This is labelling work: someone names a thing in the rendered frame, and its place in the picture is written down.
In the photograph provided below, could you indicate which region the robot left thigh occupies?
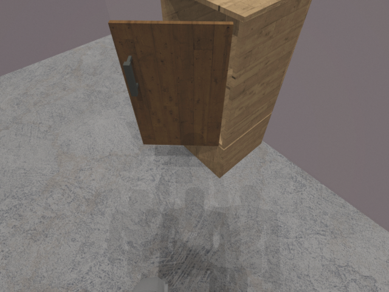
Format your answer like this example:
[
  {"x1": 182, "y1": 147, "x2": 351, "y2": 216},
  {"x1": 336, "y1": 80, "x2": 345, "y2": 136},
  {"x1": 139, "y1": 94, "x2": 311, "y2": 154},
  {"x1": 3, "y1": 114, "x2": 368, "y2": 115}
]
[{"x1": 132, "y1": 277, "x2": 168, "y2": 292}]

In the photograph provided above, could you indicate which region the handle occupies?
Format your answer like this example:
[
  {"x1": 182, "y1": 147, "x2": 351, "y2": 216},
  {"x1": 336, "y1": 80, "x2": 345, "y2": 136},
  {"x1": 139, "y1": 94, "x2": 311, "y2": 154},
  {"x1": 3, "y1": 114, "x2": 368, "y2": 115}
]
[{"x1": 123, "y1": 55, "x2": 139, "y2": 97}]

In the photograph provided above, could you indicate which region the cupboard door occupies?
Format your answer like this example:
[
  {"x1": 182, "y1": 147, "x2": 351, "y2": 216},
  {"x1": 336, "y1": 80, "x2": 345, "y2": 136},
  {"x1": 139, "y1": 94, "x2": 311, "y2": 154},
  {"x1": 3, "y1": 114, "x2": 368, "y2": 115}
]
[{"x1": 108, "y1": 20, "x2": 233, "y2": 146}]

